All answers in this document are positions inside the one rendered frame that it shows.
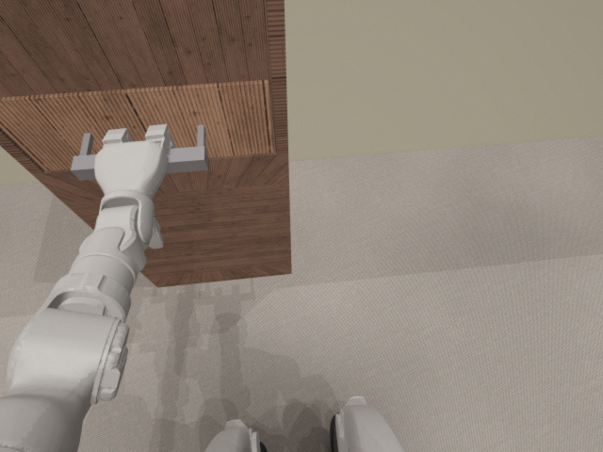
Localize robot left shin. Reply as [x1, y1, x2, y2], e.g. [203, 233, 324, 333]
[225, 419, 247, 429]

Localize left robot upper arm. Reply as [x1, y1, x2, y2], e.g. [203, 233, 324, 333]
[0, 308, 129, 452]

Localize left robot forearm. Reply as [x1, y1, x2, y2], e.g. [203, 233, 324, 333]
[7, 190, 155, 390]

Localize robot right shin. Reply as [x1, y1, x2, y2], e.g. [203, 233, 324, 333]
[343, 396, 367, 411]

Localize drawer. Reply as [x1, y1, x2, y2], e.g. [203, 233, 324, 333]
[0, 80, 274, 171]

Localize handle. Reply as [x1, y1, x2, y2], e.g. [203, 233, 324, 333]
[71, 124, 208, 181]

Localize cabinet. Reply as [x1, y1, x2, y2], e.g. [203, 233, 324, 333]
[0, 0, 292, 287]

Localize robot left hand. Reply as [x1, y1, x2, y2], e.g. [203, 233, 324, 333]
[94, 124, 175, 249]

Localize robot shin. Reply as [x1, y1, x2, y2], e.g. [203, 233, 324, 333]
[343, 396, 367, 411]
[225, 419, 247, 429]

